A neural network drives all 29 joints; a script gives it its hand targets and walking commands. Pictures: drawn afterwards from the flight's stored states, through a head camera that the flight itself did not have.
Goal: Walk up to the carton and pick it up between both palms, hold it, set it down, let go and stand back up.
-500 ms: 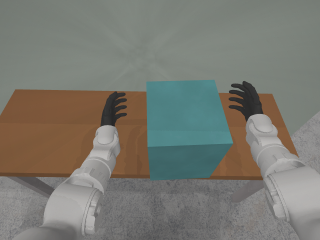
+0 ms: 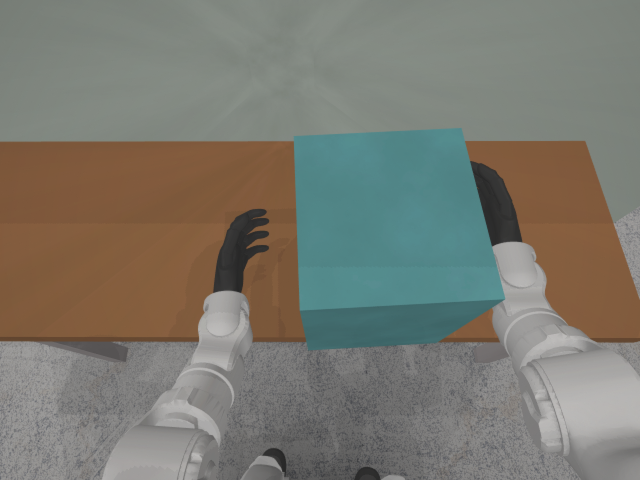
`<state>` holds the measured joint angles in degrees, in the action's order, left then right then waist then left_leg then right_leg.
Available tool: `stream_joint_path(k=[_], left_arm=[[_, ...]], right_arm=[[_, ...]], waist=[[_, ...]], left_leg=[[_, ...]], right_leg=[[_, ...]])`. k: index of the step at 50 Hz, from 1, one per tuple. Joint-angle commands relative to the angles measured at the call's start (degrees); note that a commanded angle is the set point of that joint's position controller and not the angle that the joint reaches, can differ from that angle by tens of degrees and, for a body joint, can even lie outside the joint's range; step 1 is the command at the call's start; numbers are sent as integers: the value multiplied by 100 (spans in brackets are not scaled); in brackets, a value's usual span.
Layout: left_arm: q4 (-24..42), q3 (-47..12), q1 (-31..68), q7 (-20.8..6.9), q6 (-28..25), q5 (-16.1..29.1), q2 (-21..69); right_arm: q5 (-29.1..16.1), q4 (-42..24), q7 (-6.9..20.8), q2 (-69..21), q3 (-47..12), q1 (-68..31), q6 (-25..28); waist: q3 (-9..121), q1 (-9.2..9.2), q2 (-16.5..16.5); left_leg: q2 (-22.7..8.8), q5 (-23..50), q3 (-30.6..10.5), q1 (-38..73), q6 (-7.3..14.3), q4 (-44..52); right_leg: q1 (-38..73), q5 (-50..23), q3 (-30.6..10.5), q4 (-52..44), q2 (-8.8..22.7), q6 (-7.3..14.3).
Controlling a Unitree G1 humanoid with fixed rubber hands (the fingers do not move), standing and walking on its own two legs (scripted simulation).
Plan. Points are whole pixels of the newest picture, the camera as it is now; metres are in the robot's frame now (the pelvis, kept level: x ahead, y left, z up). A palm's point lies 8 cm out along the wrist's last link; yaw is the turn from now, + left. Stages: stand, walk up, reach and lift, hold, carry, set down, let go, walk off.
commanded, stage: reach and lift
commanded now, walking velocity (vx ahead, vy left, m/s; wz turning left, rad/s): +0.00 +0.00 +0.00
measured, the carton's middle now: (374, 253) +0.42 -0.02 -0.07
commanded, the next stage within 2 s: none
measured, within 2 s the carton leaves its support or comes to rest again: leaves its support in 1.86 s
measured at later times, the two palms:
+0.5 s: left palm (246, 298) +0.33 +0.13 -0.04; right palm (486, 258) +0.40 -0.15 -0.01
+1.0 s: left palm (251, 308) +0.32 +0.13 -0.04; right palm (493, 269) +0.39 -0.16 -0.01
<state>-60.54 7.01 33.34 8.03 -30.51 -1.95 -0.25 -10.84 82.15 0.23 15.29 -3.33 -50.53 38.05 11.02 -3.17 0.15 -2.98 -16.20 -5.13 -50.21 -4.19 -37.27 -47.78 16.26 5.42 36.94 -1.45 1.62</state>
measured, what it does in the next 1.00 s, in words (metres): stands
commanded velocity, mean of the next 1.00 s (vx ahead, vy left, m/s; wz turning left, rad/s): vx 0.00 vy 0.00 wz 0.00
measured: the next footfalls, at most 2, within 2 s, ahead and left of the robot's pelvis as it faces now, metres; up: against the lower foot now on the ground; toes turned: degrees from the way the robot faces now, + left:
none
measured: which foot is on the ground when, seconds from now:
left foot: down 0.00-1.00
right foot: down 0.00-1.00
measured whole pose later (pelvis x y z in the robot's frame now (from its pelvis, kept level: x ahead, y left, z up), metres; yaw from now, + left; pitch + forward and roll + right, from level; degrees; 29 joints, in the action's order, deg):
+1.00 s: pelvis -0.04 -0.02 +0.00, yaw +0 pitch +26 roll -1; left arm -58.1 18.0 32.0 11.3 -32.7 -12.1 6.0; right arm 16.7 80.6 -4.5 5.7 25.3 -50.3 36.3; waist 9.4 -2.1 0.0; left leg -3.7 -13.8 -5.1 -50.0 -4.5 -37.3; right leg -47.5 15.8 5.4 36.9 -2.3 3.4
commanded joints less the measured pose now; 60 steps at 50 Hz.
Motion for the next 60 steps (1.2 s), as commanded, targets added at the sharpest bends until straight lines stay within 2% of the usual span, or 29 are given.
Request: stream_joint_path(k=[1, 8, 12, 15, 19, 23, 30, 34, 38, 51, 60], left_arm=[[1756, 422, 1052, 117, -257, -636, 740], [1867, 522, 1091, 307, -119, -1075, 1236], [1896, 262, 1313, 196, -133, -1169, 1878], [1714, 70, 1624, 7, -174, -1419, 2521], [1253, -382, 2177, -310, -285, -1782, 3696], [787, -471, 2484, -340, -416, -1756, 3685], [433, -132, 2875, -413, -551, -1793, 3159], [349, 112, 3031, -425, -551, -1821, 2971], [303, 233, 3043, -432, -549, -1858, 2959], [399, 187, 2753, -401, -553, -1883, 3278], [472, 71, 2710, -369, -549, -1794, 3432]], right_arm=[[514, -583, -71, -300, 322, -1097, 353], [679, -776, -104, -850, 405, -1183, 212], [989, -921, -85, -1569, 377, -1251, 124], [1508, -871, 48, -2350, 526, -1271, 81], [2598, -697, 355, -3826, 865, -1203, 56], [3091, -467, 399, -4080, 1227, -1247, -34], [3693, -258, 356, -4280, 1729, -1392, -194], [3835, -299, 339, -4415, 1822, -1477, -290], [3920, -297, 329, -4495, 1854, -1496, -319], [3826, -363, 305, -4716, 1590, -1321, -228], [3699, -394, 308, -4789, 1422, -1299, -212]], waist=[[4724, 192, -186], [4384, 58, -98], [4278, 135, -89], [4177, 186, -180], [3952, 295, -292], [3936, 223, -287], [3566, 170, 98], [3420, 118, 243], [3399, 122, 312], [3665, 144, 233], [3792, 127, 187]], left_leg=[[300, 4098, 693, 826, 29, 335], [323, 4018, 767, 1369, 30, 249], [376, 3884, 781, 1477, 48, 177], [379, 3910, 793, 1821, -2, 81], [287, 3612, 830, 2384, -79, 150], [200, 3109, 880, 2442, -85, 212], [260, 1634, 1042, 1260, 146, 489], [313, 1089, 1107, 701, 245, 604], [336, 936, 1117, 466, 274, 654], [361, 1571, 1076, 677, 216, 461], [362, 1791, 1047, 800, 199, 328]], right_leg=[[3788, -6461, -481, 176, 71, -278], [3649, -6013, -488, -102, -10, -261], [3648, -6021, -474, -102, -5, -274], [3410, -5636, -371, -176, -42, -224], [2889, -4721, -107, -341, -134, -114], [2617, -3955, -37, -384, -182, -67], [3223, -3141, -289, -295, 92, -178], [3584, -2809, -491, -249, 224, -274], [3755, -2810, -549, -221, 276, -338], [3820, -3638, -459, -108, 195, -398], [3710, -3665, -444, -93, 121, -383]])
